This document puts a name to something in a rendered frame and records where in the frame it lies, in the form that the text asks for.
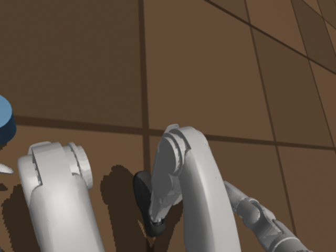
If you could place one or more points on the right robot hand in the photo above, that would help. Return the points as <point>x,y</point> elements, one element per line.
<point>235,195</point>

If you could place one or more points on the right robot arm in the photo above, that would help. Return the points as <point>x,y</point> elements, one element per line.
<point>272,234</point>

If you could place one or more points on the bottle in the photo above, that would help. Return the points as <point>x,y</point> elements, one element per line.
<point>7,121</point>

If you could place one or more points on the left robot hand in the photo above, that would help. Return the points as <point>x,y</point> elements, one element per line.
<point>5,169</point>

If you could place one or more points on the right robot foot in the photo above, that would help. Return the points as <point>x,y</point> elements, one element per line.
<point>142,188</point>

